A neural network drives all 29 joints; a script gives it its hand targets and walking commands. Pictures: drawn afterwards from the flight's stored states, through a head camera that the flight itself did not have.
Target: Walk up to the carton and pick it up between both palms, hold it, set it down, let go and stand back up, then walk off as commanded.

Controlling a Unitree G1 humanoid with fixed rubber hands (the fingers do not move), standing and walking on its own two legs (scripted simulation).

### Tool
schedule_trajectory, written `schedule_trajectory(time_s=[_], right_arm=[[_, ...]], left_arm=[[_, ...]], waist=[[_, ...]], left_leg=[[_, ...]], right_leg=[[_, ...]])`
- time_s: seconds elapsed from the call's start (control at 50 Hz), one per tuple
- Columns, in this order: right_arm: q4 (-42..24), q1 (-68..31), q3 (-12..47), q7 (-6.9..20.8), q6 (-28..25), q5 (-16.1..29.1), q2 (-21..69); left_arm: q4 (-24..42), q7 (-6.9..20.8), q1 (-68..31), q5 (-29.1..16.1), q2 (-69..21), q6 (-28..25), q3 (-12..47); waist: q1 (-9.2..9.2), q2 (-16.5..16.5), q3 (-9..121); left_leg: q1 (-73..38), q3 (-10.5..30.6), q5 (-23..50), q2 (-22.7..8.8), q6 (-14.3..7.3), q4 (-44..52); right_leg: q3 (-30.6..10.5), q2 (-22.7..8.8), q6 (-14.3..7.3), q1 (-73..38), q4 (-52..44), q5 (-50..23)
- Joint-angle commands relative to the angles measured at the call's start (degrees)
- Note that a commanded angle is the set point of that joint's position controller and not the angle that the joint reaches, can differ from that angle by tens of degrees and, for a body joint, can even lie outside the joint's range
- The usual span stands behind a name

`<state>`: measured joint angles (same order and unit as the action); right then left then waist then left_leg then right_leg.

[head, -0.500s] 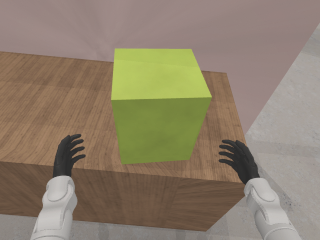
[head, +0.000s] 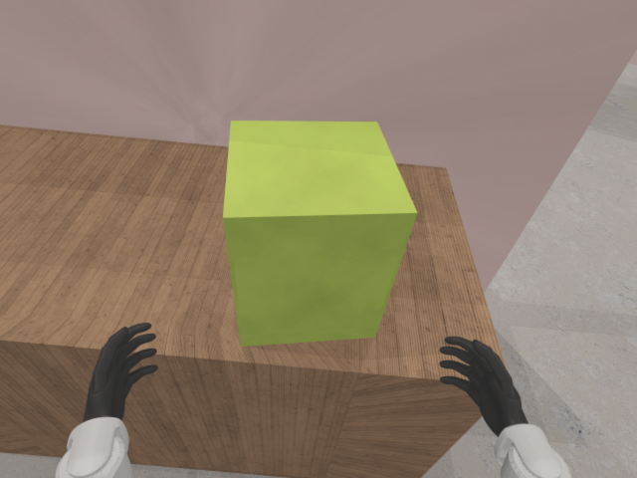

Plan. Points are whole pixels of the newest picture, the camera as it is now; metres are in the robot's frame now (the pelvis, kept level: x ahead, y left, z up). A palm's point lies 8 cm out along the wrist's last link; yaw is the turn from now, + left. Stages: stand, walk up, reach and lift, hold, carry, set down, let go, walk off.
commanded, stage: set down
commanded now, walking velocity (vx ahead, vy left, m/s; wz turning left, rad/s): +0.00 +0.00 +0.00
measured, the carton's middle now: (307, 236) +0.47 +0.04 +0.04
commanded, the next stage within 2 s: let go in 1.58 s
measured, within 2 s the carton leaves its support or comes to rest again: neither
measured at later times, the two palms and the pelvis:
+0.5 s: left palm (114, 417) +0.19 +0.25 -0.02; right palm (481, 425) +0.21 -0.20 -0.02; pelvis +0.01 +0.00 +0.00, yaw +0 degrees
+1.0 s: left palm (104, 445) +0.17 +0.26 -0.05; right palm (468, 454) +0.19 -0.19 -0.05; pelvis +0.01 +0.01 +0.00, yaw +0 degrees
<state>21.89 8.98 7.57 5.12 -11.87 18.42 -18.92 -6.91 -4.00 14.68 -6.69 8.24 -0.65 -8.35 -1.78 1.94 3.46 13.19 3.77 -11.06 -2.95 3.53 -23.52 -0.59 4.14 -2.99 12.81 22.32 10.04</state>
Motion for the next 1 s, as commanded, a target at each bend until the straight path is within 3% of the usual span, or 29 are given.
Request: schedule_trajectory(time_s=[0.0, 0.2, 0.5, 0.62, 0.82, 0.98], right_arm=[[-8.06, 1.55, -9.91, -1.0, 0.14, -3.49, -3.38], [-6.18, 1.91, -11.39, -1.5, 1.58, -7.32, -1.46], [-0.02, 6.65, -8.64, -3.52, -0.97, -9.05, 0.84], [1.95, 6.93, -8.17, -3.99, -2.56, -9.99, 1.47], [5.65, 5.04, -8.85, -5.24, -2.5, -13.11, 4.59], [6.96, 1.99, -10.99, -6.24, -1.52, -16.13, 6.55]], left_arm=[[4.34, 0.29, -2.94, 1.99, 4.42, 0.56, 8.05], [3.94, -0.16, -5.17, 2.67, 5.55, 2.23, 7.98], [-0.83, 2.89, 2.03, 4.9, 6.67, 2.47, 6.29], [-1.67, 3.52, 2.2, 5.72, 7.75, 2.2, 5.07], [-5.45, 4.69, -0.9, 5.33, 9.16, 3.57, 5.36], [-4.94, 4.93, -4.54, 4.96, 10.48, 5.16, 6.1]], waist=[[3.67, -1.14, -0.46], [3.61, -1.29, -0.1], [3.2, -1.9, 2.27], [2.92, -2.03, 3.58], [3.84, -2.0, 1.09], [3.98, -2.78, 0.0]], left_leg=[[-7.89, -5.5, -0.34, 4.83, -2.75, 7.23], [-6.72, -5.66, -1.15, 4.88, -2.89, 6.61], [-9.11, -5.63, 8.19, 5.23, -1.6, 4.63], [-9.81, -5.56, 10.28, 5.05, -1.35, 3.81], [-9.61, -6.62, 4.98, 4.85, -2.06, 4.03], [-9.31, -7.28, 1.85, 4.36, -2.32, 3.9]], right_leg=[[-1.95, -4.81, 1.96, -6.29, -8.43, 3.45], [-2.14, -5.36, 2.1, -6.19, -7.71, 6.41], [-0.55, -4.94, 2.68, -11.09, -5.58, -11.4], [0.01, -4.7, 2.76, -11.74, -5.26, -14.47], [0.23, -5.39, 2.68, -8.73, -6.48, -6.65], [1.0, -5.44, 2.53, -6.74, -6.7, 0.07]])
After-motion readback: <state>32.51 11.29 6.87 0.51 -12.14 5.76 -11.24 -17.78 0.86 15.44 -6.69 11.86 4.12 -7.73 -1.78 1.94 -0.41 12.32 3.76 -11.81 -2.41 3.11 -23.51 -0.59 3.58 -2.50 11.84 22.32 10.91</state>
